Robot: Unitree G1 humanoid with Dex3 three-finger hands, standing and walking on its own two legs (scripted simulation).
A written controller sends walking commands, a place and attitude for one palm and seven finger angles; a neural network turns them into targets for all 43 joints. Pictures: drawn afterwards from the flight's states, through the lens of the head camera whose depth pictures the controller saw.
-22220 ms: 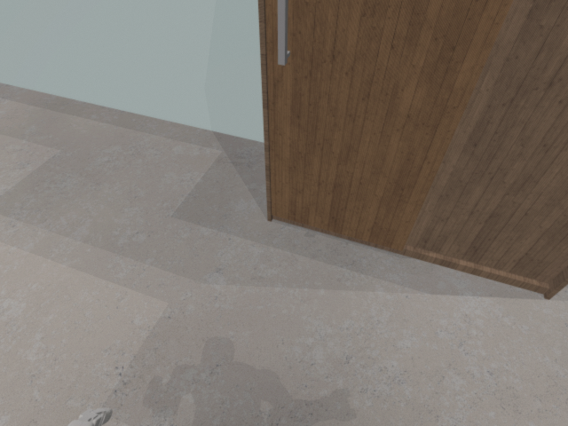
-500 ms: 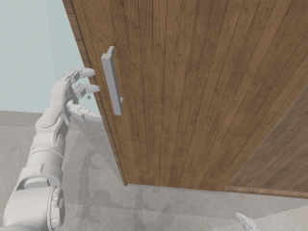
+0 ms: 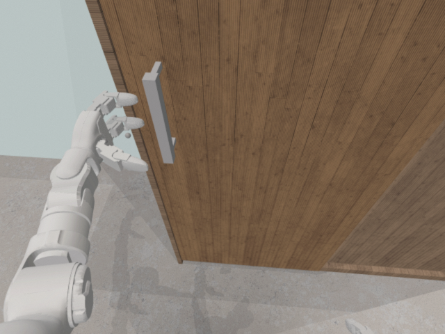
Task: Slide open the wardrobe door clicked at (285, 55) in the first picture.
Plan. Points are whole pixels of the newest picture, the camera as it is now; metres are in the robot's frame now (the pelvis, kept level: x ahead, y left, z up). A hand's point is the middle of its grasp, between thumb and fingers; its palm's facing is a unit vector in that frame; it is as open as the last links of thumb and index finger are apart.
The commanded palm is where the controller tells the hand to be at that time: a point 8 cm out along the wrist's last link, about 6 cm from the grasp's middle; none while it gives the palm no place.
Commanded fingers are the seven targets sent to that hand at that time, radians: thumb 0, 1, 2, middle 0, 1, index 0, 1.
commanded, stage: feel for the door with the fingertips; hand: left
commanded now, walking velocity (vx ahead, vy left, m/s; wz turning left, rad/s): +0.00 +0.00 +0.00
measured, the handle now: (163, 117) +0.48 +0.12 +0.13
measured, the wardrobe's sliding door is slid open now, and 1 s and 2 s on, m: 0.00 0.00 0.00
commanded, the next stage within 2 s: slide the fingers in behind the handle in 0.88 s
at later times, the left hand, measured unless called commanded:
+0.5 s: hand (152, 133) +0.43 +0.13 +0.14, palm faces -0.05 -1.00 -0.02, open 14.0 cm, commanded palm +0.40 +0.18 +0.14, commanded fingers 0.00 -0.50 0.30 -0.30 -1.20 -0.30 -1.20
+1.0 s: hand (152, 128) +0.44 +0.13 +0.14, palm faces -0.05 -1.00 -0.02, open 13.7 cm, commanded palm +0.42 +0.18 +0.14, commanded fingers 0.00 -0.50 0.30 -0.30 -1.20 -0.30 -1.20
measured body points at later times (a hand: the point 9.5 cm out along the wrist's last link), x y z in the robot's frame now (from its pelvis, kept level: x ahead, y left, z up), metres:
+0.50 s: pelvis +0.00 +0.00 +0.00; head +0.02 -0.02 +0.45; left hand +0.43 +0.19 +0.14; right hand +0.11 -0.25 -0.11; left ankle -0.02 +0.10 -0.73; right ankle +0.00 -0.11 -0.73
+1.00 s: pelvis -0.01 -0.01 +0.00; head +0.02 -0.02 +0.45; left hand +0.44 +0.19 +0.15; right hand +0.07 -0.27 -0.12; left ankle -0.02 +0.10 -0.73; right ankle +0.00 -0.11 -0.73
